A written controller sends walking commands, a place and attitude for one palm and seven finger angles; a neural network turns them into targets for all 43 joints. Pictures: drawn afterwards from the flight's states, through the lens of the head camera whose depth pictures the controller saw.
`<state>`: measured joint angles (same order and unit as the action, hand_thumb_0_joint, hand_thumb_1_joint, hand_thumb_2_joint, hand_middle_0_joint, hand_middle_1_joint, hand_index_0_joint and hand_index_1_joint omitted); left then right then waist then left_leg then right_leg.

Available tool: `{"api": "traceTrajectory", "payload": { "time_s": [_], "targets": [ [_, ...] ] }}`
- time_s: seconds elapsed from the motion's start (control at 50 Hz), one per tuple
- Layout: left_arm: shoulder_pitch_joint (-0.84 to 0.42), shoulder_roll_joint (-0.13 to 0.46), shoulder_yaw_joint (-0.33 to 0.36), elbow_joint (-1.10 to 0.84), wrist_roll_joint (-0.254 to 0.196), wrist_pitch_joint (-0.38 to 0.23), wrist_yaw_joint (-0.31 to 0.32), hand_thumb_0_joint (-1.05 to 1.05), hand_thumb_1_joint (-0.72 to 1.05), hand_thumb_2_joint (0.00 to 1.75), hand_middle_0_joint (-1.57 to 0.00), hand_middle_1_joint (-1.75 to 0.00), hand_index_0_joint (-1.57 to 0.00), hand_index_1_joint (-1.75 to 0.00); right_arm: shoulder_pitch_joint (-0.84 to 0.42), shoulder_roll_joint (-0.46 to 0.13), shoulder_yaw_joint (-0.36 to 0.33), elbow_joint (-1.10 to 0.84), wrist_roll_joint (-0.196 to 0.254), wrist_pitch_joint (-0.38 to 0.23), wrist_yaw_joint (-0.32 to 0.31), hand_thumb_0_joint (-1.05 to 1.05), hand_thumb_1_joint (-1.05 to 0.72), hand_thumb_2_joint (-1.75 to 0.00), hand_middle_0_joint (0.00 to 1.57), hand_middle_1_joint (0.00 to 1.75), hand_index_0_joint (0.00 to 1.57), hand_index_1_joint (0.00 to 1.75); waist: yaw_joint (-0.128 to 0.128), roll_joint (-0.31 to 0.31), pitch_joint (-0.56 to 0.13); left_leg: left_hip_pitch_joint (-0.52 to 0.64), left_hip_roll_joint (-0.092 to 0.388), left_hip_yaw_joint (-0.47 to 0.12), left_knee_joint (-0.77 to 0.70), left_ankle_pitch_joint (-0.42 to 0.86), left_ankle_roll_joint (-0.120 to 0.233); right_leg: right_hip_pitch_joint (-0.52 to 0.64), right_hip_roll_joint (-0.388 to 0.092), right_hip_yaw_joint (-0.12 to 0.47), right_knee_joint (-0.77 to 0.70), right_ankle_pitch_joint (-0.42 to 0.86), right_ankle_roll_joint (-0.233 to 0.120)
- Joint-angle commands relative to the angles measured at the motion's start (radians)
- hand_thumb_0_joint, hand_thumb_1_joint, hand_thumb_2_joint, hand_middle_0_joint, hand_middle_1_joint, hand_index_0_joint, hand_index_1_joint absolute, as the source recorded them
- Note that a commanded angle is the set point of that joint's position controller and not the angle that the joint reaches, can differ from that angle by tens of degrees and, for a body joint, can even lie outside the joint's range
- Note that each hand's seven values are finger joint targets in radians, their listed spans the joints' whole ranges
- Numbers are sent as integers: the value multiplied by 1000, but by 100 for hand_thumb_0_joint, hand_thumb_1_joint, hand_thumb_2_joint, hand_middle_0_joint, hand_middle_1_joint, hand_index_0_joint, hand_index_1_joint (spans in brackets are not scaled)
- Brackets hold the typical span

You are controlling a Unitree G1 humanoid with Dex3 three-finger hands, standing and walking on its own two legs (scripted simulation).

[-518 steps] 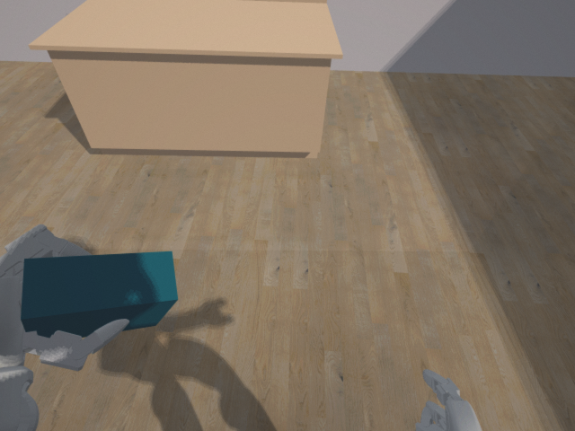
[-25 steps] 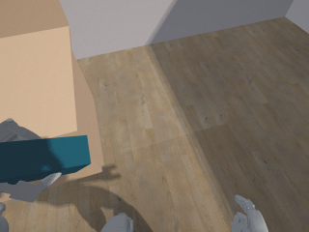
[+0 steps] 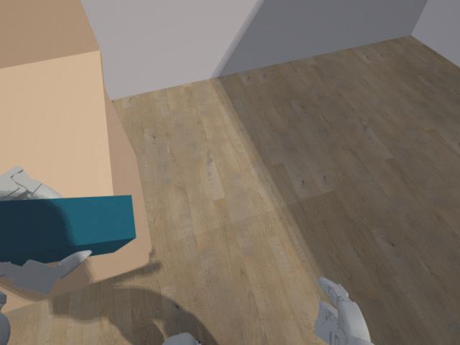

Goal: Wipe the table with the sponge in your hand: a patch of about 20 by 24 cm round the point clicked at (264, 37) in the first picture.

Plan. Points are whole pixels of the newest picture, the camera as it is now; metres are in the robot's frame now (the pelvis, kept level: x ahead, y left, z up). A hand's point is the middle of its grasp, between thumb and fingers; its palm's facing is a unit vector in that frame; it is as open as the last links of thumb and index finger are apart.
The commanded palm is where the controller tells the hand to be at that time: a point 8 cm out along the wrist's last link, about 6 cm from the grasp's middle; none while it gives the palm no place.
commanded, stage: come to a stop and stand still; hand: left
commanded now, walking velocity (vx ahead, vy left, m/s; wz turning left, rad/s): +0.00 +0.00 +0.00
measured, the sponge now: (88, 230) +0.23 +0.20 +0.15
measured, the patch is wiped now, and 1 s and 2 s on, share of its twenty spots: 0.00 0.00 0.00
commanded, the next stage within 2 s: look again from close up in 1.00 s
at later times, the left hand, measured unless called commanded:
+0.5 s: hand (22, 287) +0.16 +0.23 +0.17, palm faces +0.42 -0.81 -0.41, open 9.4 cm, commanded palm +0.11 +0.27 +0.18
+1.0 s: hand (8, 308) +0.14 +0.24 +0.16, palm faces +0.40 -0.82 -0.41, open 9.4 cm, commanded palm +0.08 +0.28 +0.18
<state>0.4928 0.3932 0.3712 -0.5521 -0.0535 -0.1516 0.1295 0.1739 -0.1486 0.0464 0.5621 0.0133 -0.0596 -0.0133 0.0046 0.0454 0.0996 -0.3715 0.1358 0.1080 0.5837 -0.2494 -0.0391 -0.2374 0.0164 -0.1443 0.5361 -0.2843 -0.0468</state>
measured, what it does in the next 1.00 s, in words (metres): steps on the spot: left foot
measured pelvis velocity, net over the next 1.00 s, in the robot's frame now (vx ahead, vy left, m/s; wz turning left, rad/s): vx -0.07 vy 0.00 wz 0.00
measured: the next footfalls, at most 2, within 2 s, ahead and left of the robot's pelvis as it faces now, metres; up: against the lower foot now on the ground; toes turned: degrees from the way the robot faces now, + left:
left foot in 0.28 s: -0.01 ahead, +0.11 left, +0.00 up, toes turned +2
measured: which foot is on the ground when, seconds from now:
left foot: up 0.00-0.26, down 0.28-1.00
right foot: down 0.00-1.00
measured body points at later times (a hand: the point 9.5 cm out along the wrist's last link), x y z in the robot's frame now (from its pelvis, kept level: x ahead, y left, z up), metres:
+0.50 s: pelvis -0.05 -0.01 +0.00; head -0.05 -0.02 +0.45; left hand +0.13 +0.27 +0.19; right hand +0.13 -0.23 -0.08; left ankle -0.04 +0.10 -0.73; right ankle +0.00 -0.08 -0.73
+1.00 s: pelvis -0.07 +0.00 +0.01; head -0.07 +0.00 +0.46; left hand +0.11 +0.28 +0.18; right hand +0.07 -0.23 -0.09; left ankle -0.05 +0.11 -0.73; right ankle +0.00 -0.08 -0.73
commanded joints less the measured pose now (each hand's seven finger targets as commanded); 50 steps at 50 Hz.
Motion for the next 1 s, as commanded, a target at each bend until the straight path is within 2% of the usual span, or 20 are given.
{"api": "traceTrajectory", "payload": {
  "time_s": [0.0, 0.02, 0.06, 0.12, 0.18, 0.22, 0.26, 0.28, 0.32, 0.38, 0.44, 0.48, 0.52, 0.54, 0.62, 0.68, 0.72, 0.78, 0.84, 0.98],
  "targets": [
    [-30, 158, 107, -147, -8, -37, 26, 0, 10, 130, -120, -160, -120, -160, -66, -109, -48, -117, 1, -44, -35, 0, -90, -90, 20, 30, 20, 30, -3, -215, -173, -76, -90, -84, 350, -202, 6, 41, -334, 353, -238, 303, -89],
    [-61, 152, 100, -169, -6, -43, 32, 0, 10, 130, -120, -160, -120, -160, -86, -111, -41, -112, 1, -38, -39, 0, -90, -90, 20, 30, 20, 30, -5, -148, -199, -88, -88, -88, 360, -202, 2, 86, -329, 303, -199, 399, -94],
    [-47, 162, 114, -151, 6, -61, 43, 0, 10, 130, -120, -160, -120, -160, -92, -112, -40, -102, -4, -38, -56, 0, -90, -90, 20, 30, 20, 30, -1, -157, -208, -97, -91, -61, 324, -194, -1, 158, -304, 223, -165, 588, -82],
    [-29, 164, 123, -145, 13, -70, 50, 0, 10, 130, -120, -160, -120, -160, -101, -122, -51, -113, -6, -34, -71, 0, -90, -90, 20, 30, 20, 30, 12, -147, -215, -59, -100, -40, 199, -182, 10, 203, -298, 220, -150, 663, -80],
    [7, 151, 122, -173, 14, -82, 54, 0, 10, 130, -120, -160, -120, -160, -57, -136, -61, -124, -12, -23, -69, 0, -90, -90, 20, 30, 20, 30, 11, -122, -255, 7, -108, -29, -2, -105, 18, 250, -276, 219, -140, 580, -68],
    [21, 146, 112, -170, 11, -79, 55, 0, 10, 130, -120, -160, -120, -160, -35, -149, -74, -125, -6, -14, -69, 0, -90, -90, 20, 30, 20, 30, -3, -92, -263, 131, -92, -48, -153, 30, 25, 205, -246, 207, -117, 451, -24],
    [-5, 150, 96, -210, 15, -88, 55, 0, 10, 130, -120, -160, -120, -160, -44, -184, -89, -140, -3, -12, -71, 0, -90, -90, 20, 30, 20, 30, 9, 42, -247, 224, 43, -147, -200, 279, 66, 99, -152, 178, -91, 244, 40],
    [8, 146, 94, -193, 17, -89, 55, 0, 10, 130, -120, -160, -120, -160, -48, -189, -89, -145, 0, -13, -70, 0, -90, -90, 20, 30, 20, 30, 12, 87, -243, 236, 82, -175, -183, 376, 80, 74, -114, 161, -75, 234, 54],
    [-61, 146, 81, -217, 25, -100, 47, 0, 10, 130, -120, -160, -120, -160, -60, -168, -66, -134, -17, -19, -72, 0, -90, -90, 20, 30, 20, 30, 4, 200, -179, 102, 122, -224, -249, 335, 95, 77, -87, 110, -9, 59, 58],
    [-78, 121, 55, -156, 33, -96, 39, 0, 10, 130, -120, -160, -120, -160, -43, -175, -69, -124, -15, -33, -69, 0, -90, -90, 20, 30, 20, 30, 9, 143, -148, 9, 115, -187, -258, 160, 97, 101, -78, 110, -13, 1, 60],
    [-114, 109, 43, -112, 32, -82, 33, 0, 10, 130, -120, -160, -120, -160, -43, -174, -67, -125, -8, -40, -63, 0, -90, -90, 20, 30, 20, 30, 6, 48, -126, -60, 46, -133, -221, -73, 69, 128, -103, 154, -87, 68, 54],
    [-129, 107, 33, -96, 28, -75, 31, 0, 10, 130, -120, -160, -120, -160, -33, -169, -65, -121, -10, -40, -58, 0, -90, -90, 20, 30, 20, 30, 2, -31, -123, -9, -29, -92, -137, -191, 52, 31, -165, 265, -216, -73, 27],
    [-153, 135, 51, -101, 24, -65, 35, 0, 10, 130, -120, -160, -120, -160, -31, -160, -64, -112, -12, -34, -54, 0, -90, -90, 20, 30, 20, 30, -2, -109, -131, 62, -75, -70, 4, -174, 43, -71, -259, 388, -343, -267, -4],
    [-155, 132, 42, -106, 26, -59, 38, 0, 10, 130, -120, -160, -120, -160, -40, -144, -57, -111, -11, -32, -53, 0, -90, -90, 20, 30, 20, 30, -2, -147, -130, 78, -83, -82, 49, -146, 45, -80, -289, 412, -369, -286, -21],
    [-133, 137, 56, -139, 26, -55, 48, 0, 10, 130, -120, -160, -120, -160, -58, -141, -47, -114, -15, -23, -54, 0, -90, -90, 20, 30, 20, 30, 5, -98, -177, 102, -92, -97, -11, -109, 46, -8, -286, 316, -316, -178, -41],
    [-83, 147, 64, -145, 24, -61, 53, 0, 10, 130, -120, -160, -120, -160, -50, -151, -49, -117, -15, -19, -61, 0, -90, -90, 20, 30, 20, 30, 8, -30, -169, 137, -50, -124, -152, -64, 66, 3, -203, 253, -272, -166, 10],
    [-96, 144, 65, -151, 25, -65, 47, 0, 10, 130, -120, -160, -120, -160, -52, -156, -46, -127, -16, -18, -64, 0, -90, -90, 20, 30, 20, 30, 7, 2, -130, 66, -20, -162, -227, -157, 74, 11, -161, 218, -252, -229, 30],
    [-98, 123, 52, -112, 35, -73, 49, 0, 10, 130, -120, -160, -120, -160, -47, -164, -48, -125, -13, -26, -67, 0, -90, -90, 20, 30, 20, 30, 4, 39, -108, -36, 10, -197, -282, -180, 85, 93, -109, 178, -186, -107, 45],
    [-96, 117, 47, -108, 36, -81, 47, 0, 10, 130, -120, -160, -120, -160, -40, -168, -52, -122, -10, -42, -67, 0, -90, -90, 20, 30, 20, 30, 6, 44, -158, -34, 11, -198, -277, -91, 77, 158, -98, 158, -136, 25, 48],
    [-101, 120, 48, -111, 37, -90, 48, 0, 10, 130, -120, -160, -120, -160, -24, -171, -60, -108, -14, -58, -62, 0, -90, -90, 20, 30, 20, 30, 5, -10, -147, -32, -31, -156, -215, -148, 65, 107, -135, 215, -200, -55, 33]
  ]
}}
